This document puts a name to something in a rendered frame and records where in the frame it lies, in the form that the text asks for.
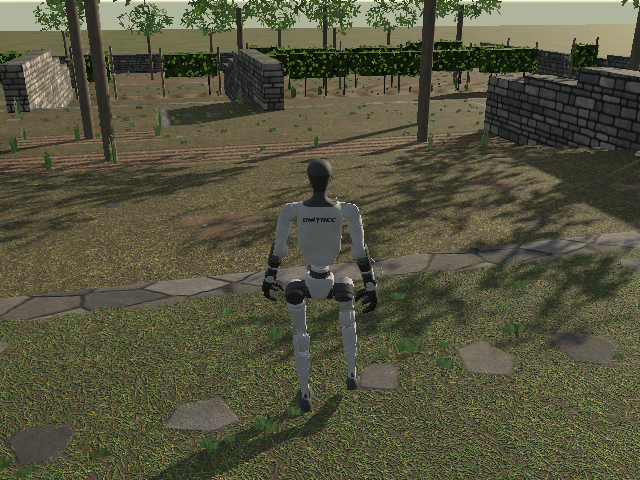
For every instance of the left robot upper arm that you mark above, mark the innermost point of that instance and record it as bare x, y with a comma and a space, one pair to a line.
288, 212

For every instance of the robot left hand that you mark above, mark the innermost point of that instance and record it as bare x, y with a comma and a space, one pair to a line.
273, 286

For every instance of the robot right hand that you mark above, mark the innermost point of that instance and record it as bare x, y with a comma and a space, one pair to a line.
372, 297

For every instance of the right robot forearm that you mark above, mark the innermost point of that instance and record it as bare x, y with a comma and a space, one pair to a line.
366, 271

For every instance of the robot left shin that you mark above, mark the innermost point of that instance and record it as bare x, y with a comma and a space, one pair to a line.
302, 367

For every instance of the robot shin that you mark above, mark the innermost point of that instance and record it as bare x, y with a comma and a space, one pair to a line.
350, 344
302, 367

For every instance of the left robot forearm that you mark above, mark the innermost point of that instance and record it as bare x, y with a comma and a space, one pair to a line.
272, 266

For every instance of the right robot upper arm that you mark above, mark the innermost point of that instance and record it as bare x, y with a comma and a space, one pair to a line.
351, 212

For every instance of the robot right shin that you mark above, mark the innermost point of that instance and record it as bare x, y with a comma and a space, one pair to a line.
350, 344

